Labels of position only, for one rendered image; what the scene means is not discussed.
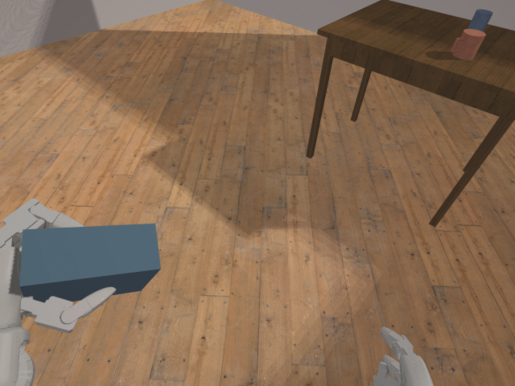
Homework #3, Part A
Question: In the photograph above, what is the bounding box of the robot left hand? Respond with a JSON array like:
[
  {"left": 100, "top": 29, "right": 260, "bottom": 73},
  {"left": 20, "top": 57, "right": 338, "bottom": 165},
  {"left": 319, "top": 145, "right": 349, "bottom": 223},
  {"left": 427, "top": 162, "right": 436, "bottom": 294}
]
[{"left": 0, "top": 199, "right": 116, "bottom": 334}]

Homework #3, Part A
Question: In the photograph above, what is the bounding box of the robot right hand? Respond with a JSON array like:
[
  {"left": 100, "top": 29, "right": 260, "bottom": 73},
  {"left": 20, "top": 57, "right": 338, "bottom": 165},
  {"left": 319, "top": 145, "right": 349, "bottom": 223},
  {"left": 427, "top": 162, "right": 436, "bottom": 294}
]
[{"left": 373, "top": 327, "right": 434, "bottom": 386}]

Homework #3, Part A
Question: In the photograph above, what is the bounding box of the left robot forearm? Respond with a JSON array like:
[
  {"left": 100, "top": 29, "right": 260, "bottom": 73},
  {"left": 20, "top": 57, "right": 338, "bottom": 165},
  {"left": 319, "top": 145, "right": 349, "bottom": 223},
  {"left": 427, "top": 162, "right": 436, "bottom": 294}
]
[{"left": 0, "top": 327, "right": 35, "bottom": 386}]

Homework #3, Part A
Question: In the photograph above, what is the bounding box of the table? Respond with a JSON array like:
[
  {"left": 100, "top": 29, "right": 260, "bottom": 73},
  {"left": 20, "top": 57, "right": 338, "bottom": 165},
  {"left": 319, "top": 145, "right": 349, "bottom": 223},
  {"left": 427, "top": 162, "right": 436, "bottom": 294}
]
[{"left": 306, "top": 0, "right": 515, "bottom": 227}]

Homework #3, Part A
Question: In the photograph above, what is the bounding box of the sponge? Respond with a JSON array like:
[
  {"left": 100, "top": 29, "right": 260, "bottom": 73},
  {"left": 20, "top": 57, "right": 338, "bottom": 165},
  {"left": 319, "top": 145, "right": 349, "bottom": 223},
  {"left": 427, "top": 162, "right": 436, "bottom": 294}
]
[{"left": 19, "top": 224, "right": 161, "bottom": 302}]

